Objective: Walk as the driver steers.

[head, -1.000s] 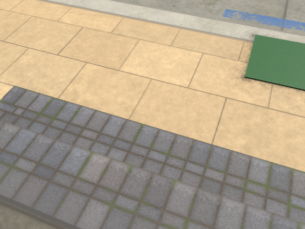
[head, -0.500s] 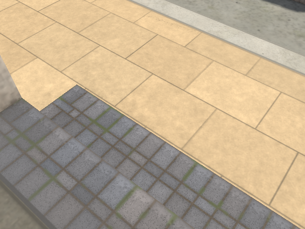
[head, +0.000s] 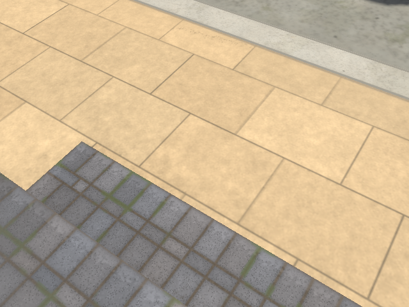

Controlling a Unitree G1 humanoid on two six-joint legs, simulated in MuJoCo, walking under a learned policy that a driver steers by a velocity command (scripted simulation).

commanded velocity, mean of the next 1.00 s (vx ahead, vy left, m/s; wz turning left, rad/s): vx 0.02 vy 0.00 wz -0.44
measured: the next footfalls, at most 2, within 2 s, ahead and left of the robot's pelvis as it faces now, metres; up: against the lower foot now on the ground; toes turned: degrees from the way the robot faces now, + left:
left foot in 0.48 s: +0.12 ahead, +0.14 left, +0.00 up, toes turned -25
right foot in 0.94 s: -0.02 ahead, -0.01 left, +0.00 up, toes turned -23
